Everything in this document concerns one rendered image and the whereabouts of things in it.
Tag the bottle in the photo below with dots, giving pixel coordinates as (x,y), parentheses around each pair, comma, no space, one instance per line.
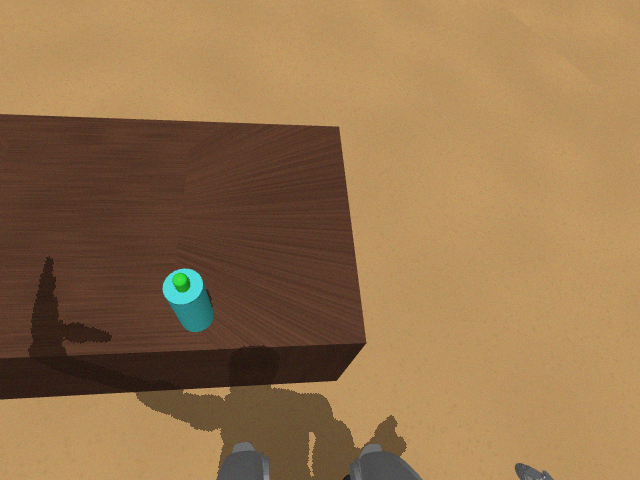
(185,292)

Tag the right robot hand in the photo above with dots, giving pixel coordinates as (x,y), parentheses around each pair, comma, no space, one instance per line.
(525,472)

